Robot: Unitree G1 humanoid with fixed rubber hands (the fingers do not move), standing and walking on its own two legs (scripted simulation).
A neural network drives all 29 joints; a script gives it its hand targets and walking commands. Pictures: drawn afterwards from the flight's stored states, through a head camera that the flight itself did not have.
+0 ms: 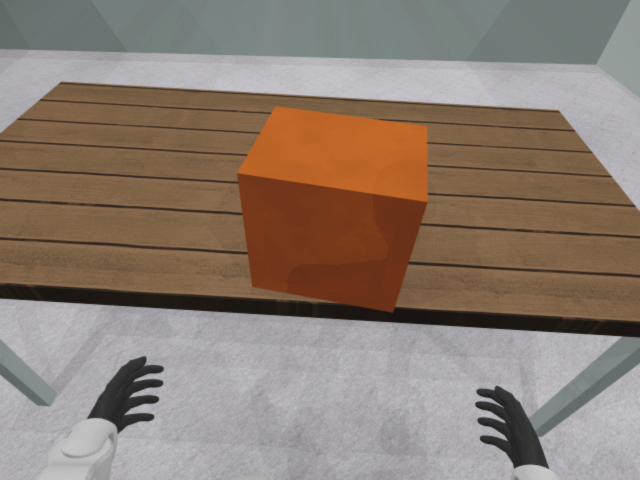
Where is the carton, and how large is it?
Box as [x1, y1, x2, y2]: [237, 106, 427, 312]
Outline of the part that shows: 275,106 237,172 252,286 392,312 427,201 426,126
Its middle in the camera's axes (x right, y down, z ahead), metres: +0.03 -0.04 +0.67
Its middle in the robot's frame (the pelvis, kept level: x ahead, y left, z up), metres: +0.52 +0.01 +0.03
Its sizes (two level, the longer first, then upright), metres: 0.253 0.194 0.251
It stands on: a table, 0.66 m high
